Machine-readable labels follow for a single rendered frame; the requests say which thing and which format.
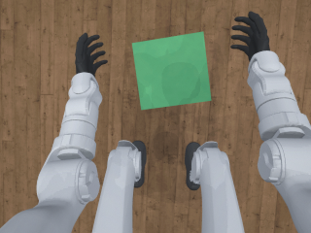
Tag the robot right thigh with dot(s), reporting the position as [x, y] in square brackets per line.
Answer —
[220, 208]

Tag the robot left foot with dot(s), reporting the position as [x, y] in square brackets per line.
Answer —
[141, 147]

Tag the carton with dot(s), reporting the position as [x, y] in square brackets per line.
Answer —
[172, 71]

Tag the left robot upper arm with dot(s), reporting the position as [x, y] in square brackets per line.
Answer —
[64, 188]

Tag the robot right hand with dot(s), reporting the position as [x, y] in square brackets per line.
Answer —
[257, 39]

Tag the robot left hand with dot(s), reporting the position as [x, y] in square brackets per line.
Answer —
[84, 60]

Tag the right robot upper arm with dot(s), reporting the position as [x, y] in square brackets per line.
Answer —
[286, 163]

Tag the robot right forearm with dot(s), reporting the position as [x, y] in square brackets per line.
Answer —
[276, 106]

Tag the robot left forearm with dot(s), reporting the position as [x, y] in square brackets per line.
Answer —
[79, 124]

